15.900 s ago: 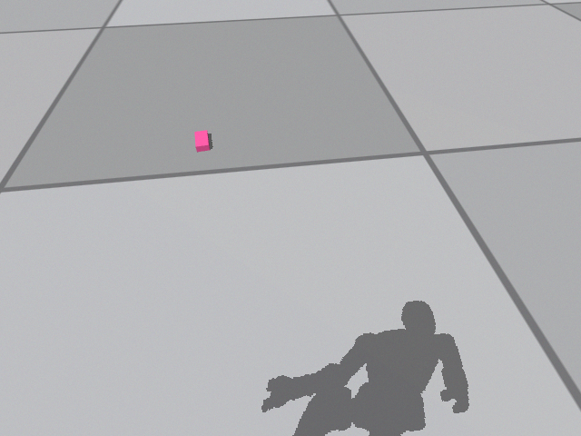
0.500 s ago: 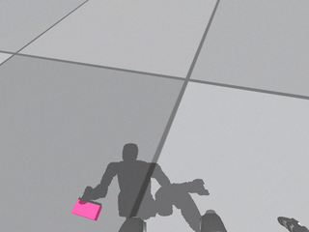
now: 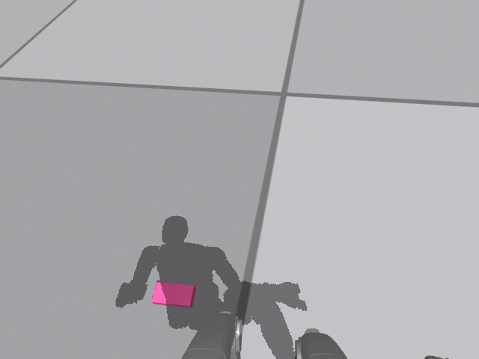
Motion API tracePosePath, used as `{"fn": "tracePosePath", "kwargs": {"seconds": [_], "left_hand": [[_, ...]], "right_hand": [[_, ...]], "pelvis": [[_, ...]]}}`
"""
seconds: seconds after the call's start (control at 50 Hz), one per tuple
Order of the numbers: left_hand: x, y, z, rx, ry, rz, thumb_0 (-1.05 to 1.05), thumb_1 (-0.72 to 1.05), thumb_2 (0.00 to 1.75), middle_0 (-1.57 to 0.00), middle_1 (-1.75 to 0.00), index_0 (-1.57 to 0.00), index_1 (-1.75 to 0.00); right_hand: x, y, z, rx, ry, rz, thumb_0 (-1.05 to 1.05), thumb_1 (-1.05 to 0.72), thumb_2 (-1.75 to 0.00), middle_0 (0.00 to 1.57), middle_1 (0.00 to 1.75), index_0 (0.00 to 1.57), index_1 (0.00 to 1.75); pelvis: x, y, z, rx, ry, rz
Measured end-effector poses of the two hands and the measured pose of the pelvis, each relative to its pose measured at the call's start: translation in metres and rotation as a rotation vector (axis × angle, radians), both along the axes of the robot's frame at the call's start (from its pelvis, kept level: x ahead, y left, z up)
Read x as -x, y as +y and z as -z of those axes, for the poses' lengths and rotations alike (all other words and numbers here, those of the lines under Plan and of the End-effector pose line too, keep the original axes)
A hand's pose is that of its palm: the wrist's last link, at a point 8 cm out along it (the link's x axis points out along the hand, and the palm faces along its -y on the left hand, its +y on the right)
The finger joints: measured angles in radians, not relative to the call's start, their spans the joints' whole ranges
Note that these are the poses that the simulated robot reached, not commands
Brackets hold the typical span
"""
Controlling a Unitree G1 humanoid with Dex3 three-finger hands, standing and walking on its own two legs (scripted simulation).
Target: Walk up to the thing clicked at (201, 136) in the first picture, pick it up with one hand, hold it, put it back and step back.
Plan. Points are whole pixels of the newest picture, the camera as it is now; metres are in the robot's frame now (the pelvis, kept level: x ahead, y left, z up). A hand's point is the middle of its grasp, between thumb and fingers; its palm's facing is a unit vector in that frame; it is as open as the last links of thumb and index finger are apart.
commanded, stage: walk up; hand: left
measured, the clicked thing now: (174, 294) +0.41 +0.35 -0.71
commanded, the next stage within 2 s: none
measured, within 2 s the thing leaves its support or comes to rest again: neither
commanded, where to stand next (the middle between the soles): +0.00 +0.17 m, yaw -9 degrees
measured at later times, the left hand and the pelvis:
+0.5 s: hand out of the picture -0.04 +0.51 -0.13, palm faces -0.15 -0.85 -0.50, open 7.4 cm; pelvis -0.12 +0.20 +0.00, yaw -8 degrees
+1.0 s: hand out of the picture +0.03 +0.48 -0.12, palm faces -0.25 -0.89 -0.37, open 7.4 cm; pelvis -0.11 +0.22 +0.03, yaw -13 degrees
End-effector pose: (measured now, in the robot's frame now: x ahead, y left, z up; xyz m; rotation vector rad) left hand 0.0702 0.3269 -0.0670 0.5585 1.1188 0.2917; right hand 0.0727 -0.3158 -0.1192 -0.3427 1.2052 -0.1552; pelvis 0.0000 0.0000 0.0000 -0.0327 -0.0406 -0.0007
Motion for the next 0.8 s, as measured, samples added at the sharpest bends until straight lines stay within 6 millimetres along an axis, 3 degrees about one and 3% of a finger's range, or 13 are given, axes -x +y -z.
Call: {"fn": "tracePosePath", "kwargs": {"seconds": [0.1, 0.2, 0.26, 0.34, 0.46, 0.6, 0.7, 0.8], "left_hand": [[0.020, 0.049, -0.004, -0.020, -0.025, 0.030, 0.01, 0.89, 0.90, -0.21, -0.30, -0.21, -0.30], [0.039, 0.126, 0.005, -0.055, -0.045, 0.057, 0.01, 0.89, 0.90, -0.22, -0.30, -0.21, -0.30], [0.055, 0.174, 0.014, -0.080, -0.039, 0.018, 0.01, 0.89, 0.90, -0.21, -0.30, -0.21, -0.30], [0.074, 0.209, 0.013, -0.074, 0.000, -0.020, 0.01, 0.90, 0.90, -0.21, -0.30, -0.21, -0.30], [0.105, 0.219, 0.012, 0.025, 0.085, 0.019, 0.01, 0.90, 0.90, -0.21, -0.30, -0.20, -0.30], [0.118, 0.202, 0.019, 0.137, 0.136, 0.087, 0.01, 0.90, 0.90, -0.21, -0.30, -0.21, -0.30], [0.114, 0.197, 0.021, 0.192, 0.125, 0.113, 0.01, 0.90, 0.90, -0.21, -0.30, -0.21, -0.30], [0.089, 0.199, 0.028, 0.222, 0.117, 0.141, 0.01, 0.90, 0.90, -0.21, -0.30, -0.21, -0.30]], "right_hand": [[0.012, 0.034, -0.003, 0.007, -0.060, -0.001, 0.01, -0.90, -0.90, 0.20, 0.30, 0.20, 0.30], [0.033, 0.076, 0.000, 0.056, -0.100, 0.001, 0.00, -0.90, -0.90, 0.20, 0.30, 0.20, 0.30], [0.060, 0.111, 0.003, 0.072, -0.098, 0.014, 0.00, -0.91, -0.90, 0.20, 0.30, 0.20, 0.30], [0.104, 0.160, -0.003, 0.035, -0.058, 0.072, 0.00, -0.91, -0.90, 0.20, 0.30, 0.20, 0.30], [0.149, 0.209, -0.009, -0.014, -0.032, 0.110, 0.01, -0.90, -0.90, 0.21, 0.30, 0.20, 0.30], [0.191, 0.216, -0.020, 0.019, -0.012, 0.166, 0.01, -0.90, -0.90, 0.21, 0.30, 0.21, 0.30], [0.200, 0.214, -0.037, 0.063, -0.009, 0.201, 0.01, -0.90, -0.90, 0.21, 0.30, 0.20, 0.30], [0.199, 0.218, -0.048, 0.106, -0.064, 0.221, 0.01, -0.90, -0.90, 0.20, 0.30, 0.20, 0.30]], "pelvis": [[0.030, 0.047, 0.004, -0.031, 0.003, 0.013], [0.062, 0.108, 0.022, -0.034, 0.016, 0.024], [0.082, 0.143, 0.028, -0.043, -0.013, 0.053], [0.100, 0.169, 0.016, -0.009, -0.012, 0.062], [0.115, 0.197, -0.002, -0.017, 0.006, 0.108], [0.123, 0.212, -0.012, -0.002, 0.010, 0.174], [0.121, 0.221, -0.020, -0.022, 0.006, 0.197], [0.117, 0.235, -0.021, -0.034, -0.006, 0.209]]}}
